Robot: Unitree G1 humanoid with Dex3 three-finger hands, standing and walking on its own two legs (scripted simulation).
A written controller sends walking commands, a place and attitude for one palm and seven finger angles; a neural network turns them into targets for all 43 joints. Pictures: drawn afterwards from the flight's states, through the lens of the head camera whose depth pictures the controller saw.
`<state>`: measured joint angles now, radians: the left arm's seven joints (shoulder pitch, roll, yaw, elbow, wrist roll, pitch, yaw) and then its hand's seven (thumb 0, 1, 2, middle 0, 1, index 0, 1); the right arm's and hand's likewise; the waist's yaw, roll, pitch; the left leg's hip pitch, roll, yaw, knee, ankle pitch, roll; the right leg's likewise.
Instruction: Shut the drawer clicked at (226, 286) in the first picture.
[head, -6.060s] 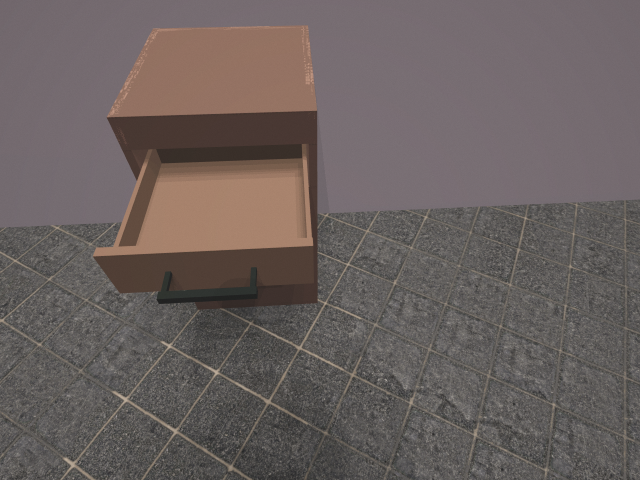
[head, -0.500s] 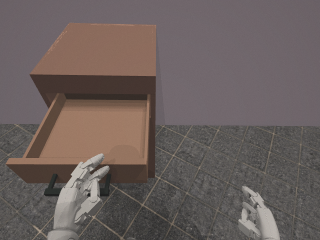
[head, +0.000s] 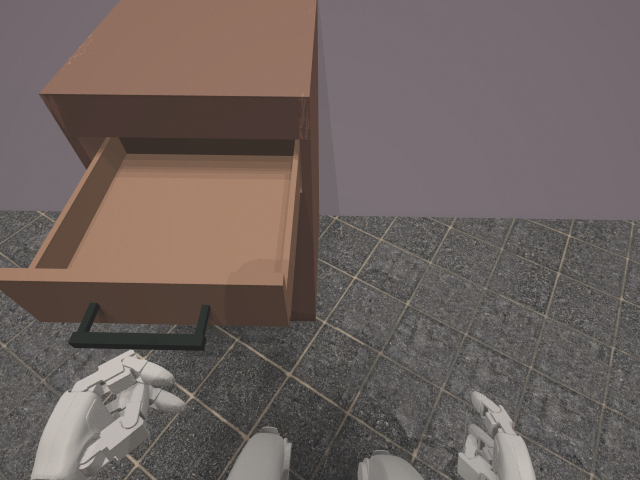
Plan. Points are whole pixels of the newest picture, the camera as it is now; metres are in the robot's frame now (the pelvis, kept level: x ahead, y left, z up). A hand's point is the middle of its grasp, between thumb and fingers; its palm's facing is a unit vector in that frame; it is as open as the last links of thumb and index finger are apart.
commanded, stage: raise the hand and make a fist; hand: left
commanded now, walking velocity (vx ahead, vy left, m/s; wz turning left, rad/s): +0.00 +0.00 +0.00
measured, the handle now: (143, 326) +0.32 +0.27 -0.02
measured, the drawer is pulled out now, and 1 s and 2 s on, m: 0.30 0.30 0.30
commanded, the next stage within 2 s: bring the fist close to the handle in 1.08 s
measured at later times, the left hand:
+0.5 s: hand (75, 455) +0.14 +0.24 +0.08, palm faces +0.06 -1.00 +0.00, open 3.1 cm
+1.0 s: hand (93, 469) +0.14 +0.22 +0.07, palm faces +0.03 -1.00 -0.03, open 3.2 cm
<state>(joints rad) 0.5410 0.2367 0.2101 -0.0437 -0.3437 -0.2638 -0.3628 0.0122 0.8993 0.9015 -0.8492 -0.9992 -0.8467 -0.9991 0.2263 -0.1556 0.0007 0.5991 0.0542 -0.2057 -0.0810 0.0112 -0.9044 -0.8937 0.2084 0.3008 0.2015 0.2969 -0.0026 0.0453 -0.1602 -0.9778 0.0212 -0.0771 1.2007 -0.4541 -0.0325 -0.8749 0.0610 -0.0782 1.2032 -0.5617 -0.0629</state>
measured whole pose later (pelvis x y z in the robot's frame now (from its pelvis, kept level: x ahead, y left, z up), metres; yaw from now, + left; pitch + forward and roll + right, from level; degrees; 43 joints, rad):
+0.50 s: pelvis +0.00 +0.06 +0.00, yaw +0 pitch +13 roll -5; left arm 0.77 0.20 0.10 -0.31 -0.26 -0.39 -0.23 0.01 0.90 0.90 -1.33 -1.52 -1.33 -1.52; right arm 0.15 -0.16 0.00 0.49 0.04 -0.22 -0.02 0.01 -0.91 -0.89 0.20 0.30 0.20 0.30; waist 0.03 0.03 -0.19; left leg -0.97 -0.02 -0.06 1.21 -0.46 0.04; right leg -0.82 0.03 -0.06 1.15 -0.55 0.01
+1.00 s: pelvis +0.00 +0.06 +0.00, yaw +0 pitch +13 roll -5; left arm 0.88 0.22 0.03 -0.41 -0.20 -0.34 -0.14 0.01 0.90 0.90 -1.40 -1.60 -1.40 -1.60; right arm 0.25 -0.18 0.00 0.43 0.04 -0.12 -0.02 0.01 -0.91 -0.89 0.21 0.30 0.20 0.30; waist 0.01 0.04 -0.19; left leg -0.99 -0.01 -0.05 1.23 -0.47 0.04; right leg -0.85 0.03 -0.05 1.17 -0.55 0.01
